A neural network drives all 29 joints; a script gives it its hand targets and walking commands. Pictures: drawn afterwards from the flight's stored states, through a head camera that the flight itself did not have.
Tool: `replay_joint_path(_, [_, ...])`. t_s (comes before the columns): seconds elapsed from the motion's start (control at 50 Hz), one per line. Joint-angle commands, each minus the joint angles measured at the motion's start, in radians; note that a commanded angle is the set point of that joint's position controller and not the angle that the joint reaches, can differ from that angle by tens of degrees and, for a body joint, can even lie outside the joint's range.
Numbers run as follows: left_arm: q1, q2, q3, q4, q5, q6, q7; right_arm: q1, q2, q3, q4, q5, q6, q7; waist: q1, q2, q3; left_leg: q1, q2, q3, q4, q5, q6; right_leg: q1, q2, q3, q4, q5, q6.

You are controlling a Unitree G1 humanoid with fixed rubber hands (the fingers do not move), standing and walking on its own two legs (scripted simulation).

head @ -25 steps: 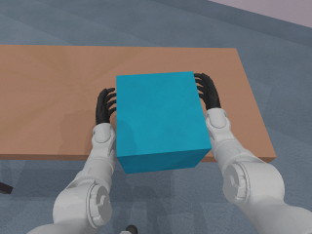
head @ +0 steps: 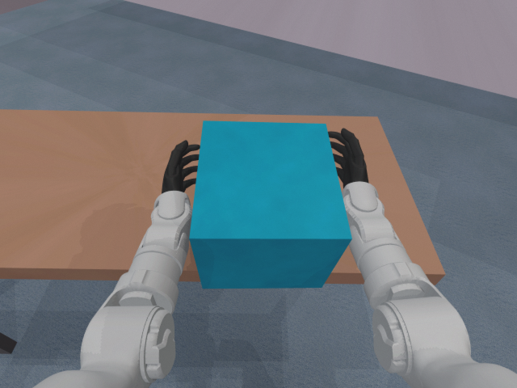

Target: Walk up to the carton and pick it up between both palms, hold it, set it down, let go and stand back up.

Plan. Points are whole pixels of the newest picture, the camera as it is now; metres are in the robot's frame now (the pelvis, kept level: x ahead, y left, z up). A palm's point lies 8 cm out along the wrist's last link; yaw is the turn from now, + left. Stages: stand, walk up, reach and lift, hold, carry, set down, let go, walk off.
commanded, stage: reach and lift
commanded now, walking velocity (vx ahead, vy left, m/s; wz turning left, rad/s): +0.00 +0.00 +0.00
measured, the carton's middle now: (264, 206) +0.38 +0.02 +0.09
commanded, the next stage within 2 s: hold in 1.14 s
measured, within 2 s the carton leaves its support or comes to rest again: neither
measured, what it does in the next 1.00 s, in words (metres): stands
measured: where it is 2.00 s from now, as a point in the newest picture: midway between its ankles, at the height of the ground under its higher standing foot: outside the picture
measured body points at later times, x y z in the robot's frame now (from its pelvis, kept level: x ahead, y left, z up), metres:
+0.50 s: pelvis -0.01 +0.00 +0.01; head -0.09 +0.01 +0.45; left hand +0.36 +0.20 +0.15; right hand +0.39 -0.09 +0.18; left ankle +0.06 +0.15 -0.73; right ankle +0.02 -0.10 -0.73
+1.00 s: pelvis +0.00 +0.00 +0.01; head -0.07 +0.01 +0.45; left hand +0.38 +0.19 +0.16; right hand +0.41 -0.11 +0.19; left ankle +0.06 +0.15 -0.73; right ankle +0.02 -0.10 -0.73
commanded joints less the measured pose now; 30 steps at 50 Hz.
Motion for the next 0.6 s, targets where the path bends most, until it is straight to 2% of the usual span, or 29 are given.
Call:
replay_joint_path(0.0, [-0.973, -0.628, -0.431, -0.404, -0.092, 0.027, -0.185, -0.724, 0.795, 0.429, -0.28, -0.006, 0.063, 0.091, -0.086, -0.031, -0.518, 0.468, -0.101, 0.026, -0.049, 0.104, 0.044, 0.437, 0.012, 0.025, -0.187, 0.261, 0.091])
replay_joint_path(0.1, [-1.026, -0.667, -0.409, -0.409, -0.093, 0.128, -0.217, -0.814, 0.82, 0.345, -0.275, 0.001, 0.138, 0.08, -0.137, -0.023, -0.369, 0.463, -0.104, 0.017, -0.09, 0.053, 0.042, 0.481, -0.005, 0.025, -0.205, 0.228, 0.096])
replay_joint_path(0.28, [-1.053, -0.694, -0.324, -0.369, -0.064, 0.201, -0.262, -0.871, 0.821, 0.179, -0.182, -0.031, 0.192, 0.078, -0.187, 0.003, -0.189, 0.502, -0.098, 0.027, -0.161, -0.074, 0.033, 0.467, -0.012, 0.031, -0.262, 0.054, 0.086])
replay_joint_path(0.4, [-1.123, -0.718, -0.317, -0.37, -0.07, 0.209, -0.261, -0.904, 0.832, 0.112, -0.127, -0.054, 0.197, 0.086, -0.208, 0.033, -0.175, 0.497, -0.096, 0.031, -0.169, -0.117, 0.023, 0.434, -0.008, 0.029, -0.276, -0.043, 0.073])
replay_joint_path(0.58, [-1.18, -0.756, -0.379, -0.447, -0.124, 0.229, -0.231, -0.968, 0.86, 0.122, -0.197, -0.03, 0.218, 0.088, -0.221, 0.057, -0.261, 0.504, -0.099, 0.022, -0.143, -0.095, 0.02, 0.424, -0.003, 0.033, -0.266, -0.05, 0.067])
